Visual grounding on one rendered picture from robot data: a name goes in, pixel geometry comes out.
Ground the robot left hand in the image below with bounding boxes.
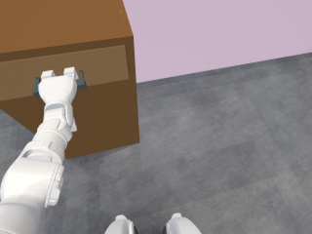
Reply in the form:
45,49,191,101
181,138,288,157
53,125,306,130
38,66,79,132

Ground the robot left forearm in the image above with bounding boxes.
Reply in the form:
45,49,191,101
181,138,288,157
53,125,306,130
0,100,73,201

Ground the cabinet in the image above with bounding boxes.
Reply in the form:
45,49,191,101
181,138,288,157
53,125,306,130
0,0,140,159

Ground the left robot upper arm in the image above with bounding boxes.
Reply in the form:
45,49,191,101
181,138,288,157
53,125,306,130
0,157,64,234

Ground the drawer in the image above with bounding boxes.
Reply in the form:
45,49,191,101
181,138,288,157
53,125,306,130
0,45,129,101

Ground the robot left thigh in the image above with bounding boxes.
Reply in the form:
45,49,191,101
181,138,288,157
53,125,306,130
104,219,135,234

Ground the right robot shin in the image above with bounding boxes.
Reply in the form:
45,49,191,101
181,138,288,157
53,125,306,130
171,213,181,220

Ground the handle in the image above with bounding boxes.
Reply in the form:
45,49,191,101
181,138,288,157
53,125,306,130
32,70,87,98

